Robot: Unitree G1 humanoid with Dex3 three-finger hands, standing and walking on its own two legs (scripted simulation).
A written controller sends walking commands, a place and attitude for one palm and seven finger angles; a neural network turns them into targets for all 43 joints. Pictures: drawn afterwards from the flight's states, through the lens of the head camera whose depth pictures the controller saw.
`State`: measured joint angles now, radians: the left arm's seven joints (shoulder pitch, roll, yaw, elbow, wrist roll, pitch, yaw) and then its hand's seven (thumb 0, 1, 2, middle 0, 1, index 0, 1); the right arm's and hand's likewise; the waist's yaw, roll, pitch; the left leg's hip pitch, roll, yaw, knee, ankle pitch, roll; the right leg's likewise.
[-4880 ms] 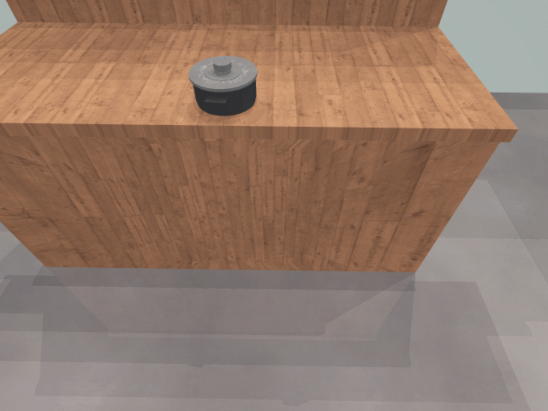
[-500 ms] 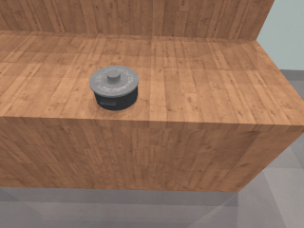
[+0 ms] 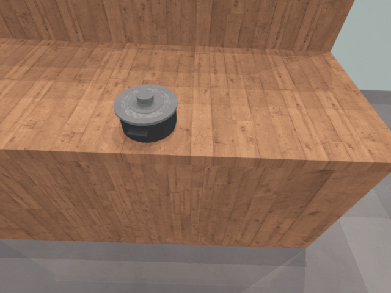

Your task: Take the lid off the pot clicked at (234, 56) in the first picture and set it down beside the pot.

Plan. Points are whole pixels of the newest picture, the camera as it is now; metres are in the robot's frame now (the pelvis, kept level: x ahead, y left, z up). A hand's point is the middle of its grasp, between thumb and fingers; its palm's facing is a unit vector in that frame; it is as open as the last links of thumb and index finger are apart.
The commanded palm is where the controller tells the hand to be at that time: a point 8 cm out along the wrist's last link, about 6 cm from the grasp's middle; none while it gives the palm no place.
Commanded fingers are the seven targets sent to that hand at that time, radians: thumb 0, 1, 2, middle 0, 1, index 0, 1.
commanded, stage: shuffle to correct the standing spot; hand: left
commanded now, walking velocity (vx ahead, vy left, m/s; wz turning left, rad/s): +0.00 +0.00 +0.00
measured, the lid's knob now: (145, 96) +0.57 +0.17 +0.08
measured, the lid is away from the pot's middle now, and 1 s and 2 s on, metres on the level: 0.00 0.00 0.00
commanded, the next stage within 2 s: come to a stop and stand still in 0.56 s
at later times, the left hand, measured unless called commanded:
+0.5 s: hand out of the picture +0.04 +0.19 -0.18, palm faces +0.03 -0.99 -0.16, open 7.4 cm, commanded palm none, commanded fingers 0.00 0.90 0.90 -0.20 -0.30 -0.20 -0.30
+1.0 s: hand (111, 288) +0.17 +0.22 -0.19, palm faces +0.09 -0.98 -0.20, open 7.3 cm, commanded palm none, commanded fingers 0.00 0.90 0.90 -0.20 -0.30 -0.20 -0.30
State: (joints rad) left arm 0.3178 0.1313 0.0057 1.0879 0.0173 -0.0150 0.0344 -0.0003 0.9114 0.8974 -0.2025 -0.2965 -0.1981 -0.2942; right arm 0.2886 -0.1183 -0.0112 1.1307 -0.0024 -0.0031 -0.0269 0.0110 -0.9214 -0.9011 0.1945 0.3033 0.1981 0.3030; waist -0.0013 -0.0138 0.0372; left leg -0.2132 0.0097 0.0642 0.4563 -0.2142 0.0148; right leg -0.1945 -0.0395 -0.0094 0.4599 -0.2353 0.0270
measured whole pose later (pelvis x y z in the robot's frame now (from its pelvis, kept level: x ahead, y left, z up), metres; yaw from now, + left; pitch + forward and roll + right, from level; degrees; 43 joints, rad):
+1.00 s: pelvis +0.15 +0.03 -0.02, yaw +1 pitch -2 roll +0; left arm 0.27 0.17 0.05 0.99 0.02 0.02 0.04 0.00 0.93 0.90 -0.20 -0.30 -0.20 -0.29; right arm 0.17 -0.15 -0.05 0.99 -0.01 0.00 -0.03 0.00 -0.91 -0.90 0.19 0.30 0.20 0.30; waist 0.02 -0.05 0.08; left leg -0.34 0.02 0.06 0.60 -0.20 0.01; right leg -0.23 -0.04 -0.06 0.67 -0.41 0.00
